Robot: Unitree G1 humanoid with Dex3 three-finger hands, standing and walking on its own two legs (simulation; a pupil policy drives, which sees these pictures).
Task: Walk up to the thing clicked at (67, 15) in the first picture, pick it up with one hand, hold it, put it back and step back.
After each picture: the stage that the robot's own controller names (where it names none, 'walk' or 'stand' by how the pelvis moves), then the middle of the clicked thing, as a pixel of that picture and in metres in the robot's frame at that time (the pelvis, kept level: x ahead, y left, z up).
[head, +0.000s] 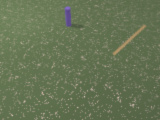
stand; (68, 17) +1.72 +0.19 -0.65
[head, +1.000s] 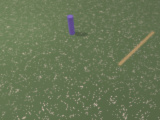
walk; (71, 25) +1.58 +0.26 -0.65
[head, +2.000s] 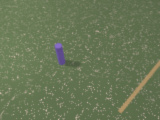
walk; (60, 54) +1.05 +0.30 -0.65
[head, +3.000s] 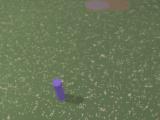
walk; (59, 90) +0.66 +0.26 -0.64
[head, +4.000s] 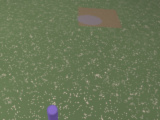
stand; (53, 117) +0.48 +0.18 -0.63
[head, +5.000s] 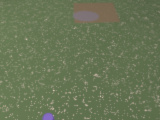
stand; out of the picture +0.40 +0.23 -0.64
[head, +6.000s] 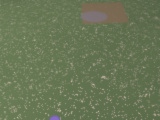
stand; out of the picture +0.38 +0.22 -0.65
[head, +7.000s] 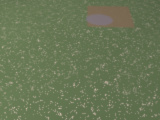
stand; out of the picture +0.35 +0.20 -0.66
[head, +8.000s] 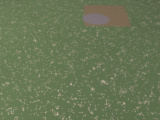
stand; out of the picture +0.35 +0.21 -0.66
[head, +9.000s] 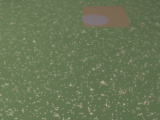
stand; out of the picture +0.35 +0.21 -0.66
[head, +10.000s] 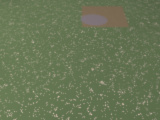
stand; out of the picture +0.34 +0.22 -0.66
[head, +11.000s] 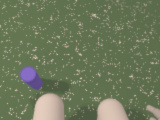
go down; (33, 79) +0.38 +0.25 -0.40
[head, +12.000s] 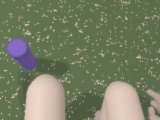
go down; (24, 57) +0.41 +0.28 -0.27
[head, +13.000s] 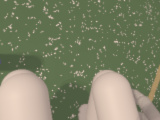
close in; out of the picture +0.38 +0.32 -0.19
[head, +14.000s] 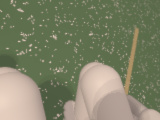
close; out of the picture +0.37 +0.33 -0.14
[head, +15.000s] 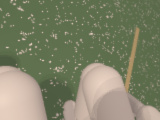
lift; out of the picture +0.35 +0.33 -0.15
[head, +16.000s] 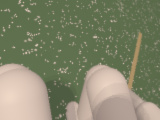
lift; out of the picture +0.31 +0.33 -0.14
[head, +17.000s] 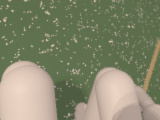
lift; out of the picture +0.24 +0.40 -0.14
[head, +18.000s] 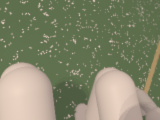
lift; out of the picture +0.27 +0.40 -0.13
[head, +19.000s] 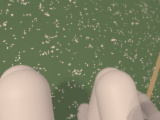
lift; out of the picture +0.28 +0.39 -0.12
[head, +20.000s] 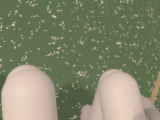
lift; out of the picture +0.28 +0.40 -0.11
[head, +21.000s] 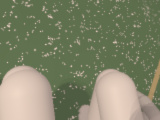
lift; out of the picture +0.27 +0.39 -0.13
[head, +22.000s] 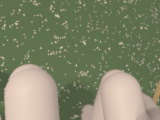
lift; out of the picture +0.29 +0.40 -0.11
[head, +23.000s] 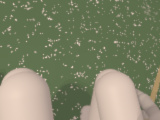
lift; out of the picture +0.29 +0.37 -0.13
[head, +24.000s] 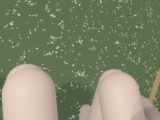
lift; out of the picture +0.27 +0.39 -0.13
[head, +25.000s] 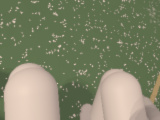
lift; out of the picture +0.29 +0.41 -0.12
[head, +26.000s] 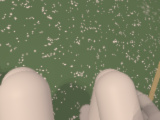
lift; out of the picture +0.30 +0.38 -0.14
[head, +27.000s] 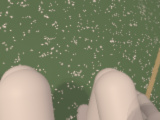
lift; out of the picture +0.28 +0.37 -0.16
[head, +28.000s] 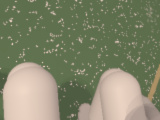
lift; out of the picture +0.29 +0.41 -0.14
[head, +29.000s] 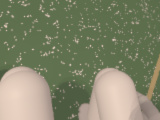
lift; out of the picture +0.30 +0.38 -0.15
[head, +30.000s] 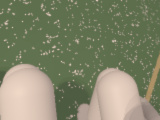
lift; out of the picture +0.30 +0.39 -0.15
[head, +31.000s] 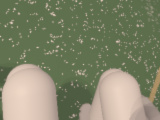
lift; out of the picture +0.31 +0.38 -0.15
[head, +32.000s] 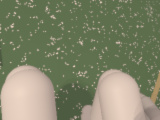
lift; out of the picture +0.47 +0.38 -0.25
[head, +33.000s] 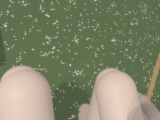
stand; out of the picture +0.48 +0.36 -0.25
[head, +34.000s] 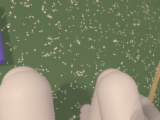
stand; out of the picture +0.48 +0.34 -0.25
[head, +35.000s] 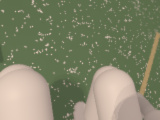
stand; out of the picture +0.48 +0.34 -0.24
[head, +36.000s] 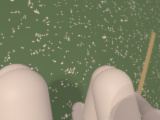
lift; out of the picture +0.47 +0.35 -0.24
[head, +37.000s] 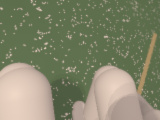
stand; out of the picture +0.47 +0.37 -0.24
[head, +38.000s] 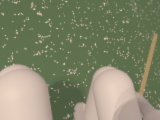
lift; out of the picture +0.45 +0.41 -0.24
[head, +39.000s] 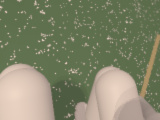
lift; out of the picture +0.44 +0.45 -0.24
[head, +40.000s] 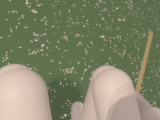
stand; out of the picture +0.42 +0.50 -0.24
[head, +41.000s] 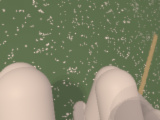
lift; out of the picture +0.41 +0.54 -0.24
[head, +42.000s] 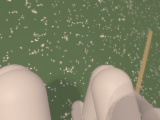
lift; out of the picture +0.38 +0.58 -0.24
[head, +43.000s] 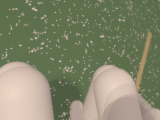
lift; out of the picture +0.38 +0.62 -0.24
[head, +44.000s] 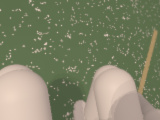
lift; out of the picture +0.36 +0.65 -0.24
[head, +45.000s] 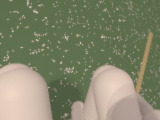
lift; out of the picture +0.34 +0.69 -0.24
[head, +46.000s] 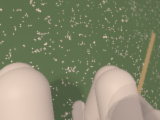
stand; out of the picture +0.34 +0.72 -0.24
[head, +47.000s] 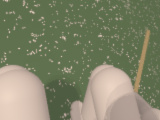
lift; out of the picture +0.31 +0.75 -0.24
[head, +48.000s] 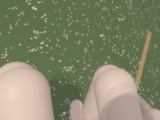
lift; out of the picture +0.31 +0.78 -0.24
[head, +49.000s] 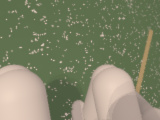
stand; out of the picture +0.30 +0.80 -0.24
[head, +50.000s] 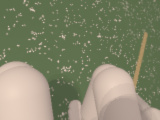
lift; out of the picture +0.29 +0.83 -0.24
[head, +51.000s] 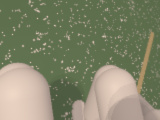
lift; out of the picture +0.29 +0.84 -0.24
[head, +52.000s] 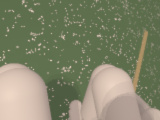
lift; out of the picture +0.27 +0.86 -0.24
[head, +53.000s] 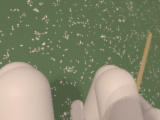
lift; out of the picture +0.28 +0.88 -0.24
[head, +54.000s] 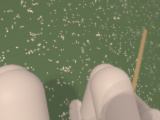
lift; out of the picture +0.25 +0.89 -0.24
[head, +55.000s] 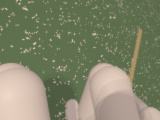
lift; out of the picture +0.25 +0.91 -0.24
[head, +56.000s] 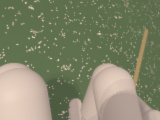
lift; out of the picture +0.25 +0.91 -0.24
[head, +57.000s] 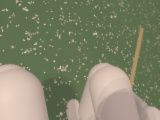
lift; out of the picture +0.24 +0.92 -0.24
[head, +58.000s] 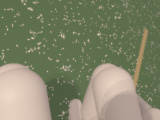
lift; out of the picture +0.25 +0.93 -0.24
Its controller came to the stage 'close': yes
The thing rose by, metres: 0.06
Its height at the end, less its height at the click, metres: -0.09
